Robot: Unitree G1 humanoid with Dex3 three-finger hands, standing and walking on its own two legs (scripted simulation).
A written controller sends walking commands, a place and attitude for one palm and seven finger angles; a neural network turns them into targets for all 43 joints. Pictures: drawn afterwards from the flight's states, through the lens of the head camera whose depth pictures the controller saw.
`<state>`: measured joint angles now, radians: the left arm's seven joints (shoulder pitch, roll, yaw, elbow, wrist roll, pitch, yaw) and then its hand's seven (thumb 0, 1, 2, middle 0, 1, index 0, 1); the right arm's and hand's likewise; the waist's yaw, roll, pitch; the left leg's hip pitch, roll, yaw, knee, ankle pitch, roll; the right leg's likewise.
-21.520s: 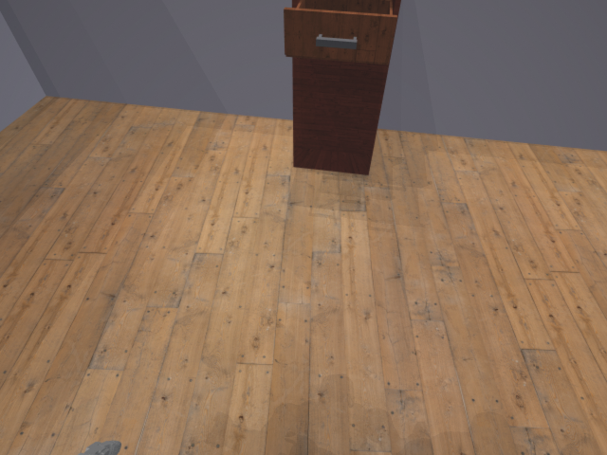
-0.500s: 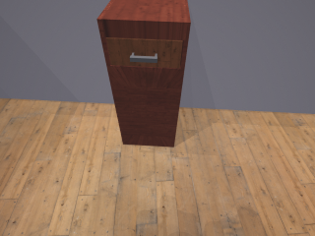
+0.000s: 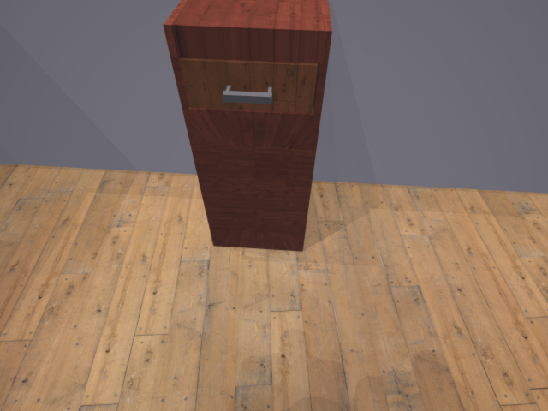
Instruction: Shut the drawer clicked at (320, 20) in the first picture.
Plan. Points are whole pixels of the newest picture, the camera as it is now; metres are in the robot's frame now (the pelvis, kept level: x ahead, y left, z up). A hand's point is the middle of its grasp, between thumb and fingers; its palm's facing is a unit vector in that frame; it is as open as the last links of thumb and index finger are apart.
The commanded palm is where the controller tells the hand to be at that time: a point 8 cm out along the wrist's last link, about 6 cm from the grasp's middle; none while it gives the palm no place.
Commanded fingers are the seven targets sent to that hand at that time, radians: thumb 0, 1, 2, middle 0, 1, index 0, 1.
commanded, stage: look to check the result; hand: left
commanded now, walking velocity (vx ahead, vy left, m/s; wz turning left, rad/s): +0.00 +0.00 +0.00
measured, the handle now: (248, 93) +0.86 +0.12 +0.01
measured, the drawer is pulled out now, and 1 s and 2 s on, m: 0.00 0.00 0.00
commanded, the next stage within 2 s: stand and wait in 0.10 s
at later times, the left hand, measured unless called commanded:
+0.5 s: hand out of the picture -0.01 +0.15 -0.17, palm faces +0.05 -0.98 -0.18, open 7.4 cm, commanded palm none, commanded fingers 0.00 0.90 0.90 -0.20 -0.30 -0.20 -0.30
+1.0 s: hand out of the picture +0.00 +0.14 -0.17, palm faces +0.06 -0.98 -0.18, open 7.4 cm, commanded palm none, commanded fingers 0.00 0.90 0.90 -0.20 -0.30 -0.20 -0.30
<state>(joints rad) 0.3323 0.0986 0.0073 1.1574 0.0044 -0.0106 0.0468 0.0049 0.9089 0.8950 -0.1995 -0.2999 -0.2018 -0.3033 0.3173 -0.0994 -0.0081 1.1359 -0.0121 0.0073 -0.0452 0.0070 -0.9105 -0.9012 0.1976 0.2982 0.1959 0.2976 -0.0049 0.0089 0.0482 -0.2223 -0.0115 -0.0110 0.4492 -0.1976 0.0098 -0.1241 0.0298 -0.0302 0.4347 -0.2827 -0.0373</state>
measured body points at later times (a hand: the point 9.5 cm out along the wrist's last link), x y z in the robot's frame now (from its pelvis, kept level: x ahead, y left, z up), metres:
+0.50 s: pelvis +0.01 -0.01 +0.00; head +0.03 -0.01 +0.45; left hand -0.01 +0.20 -0.16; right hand -0.01 -0.21 -0.17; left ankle +0.03 +0.11 -0.74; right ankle -0.03 -0.10 -0.74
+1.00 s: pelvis +0.02 -0.02 +0.00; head +0.03 -0.03 +0.45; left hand +0.00 +0.19 -0.16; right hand +0.01 -0.23 -0.17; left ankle +0.03 +0.11 -0.74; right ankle -0.03 -0.10 -0.74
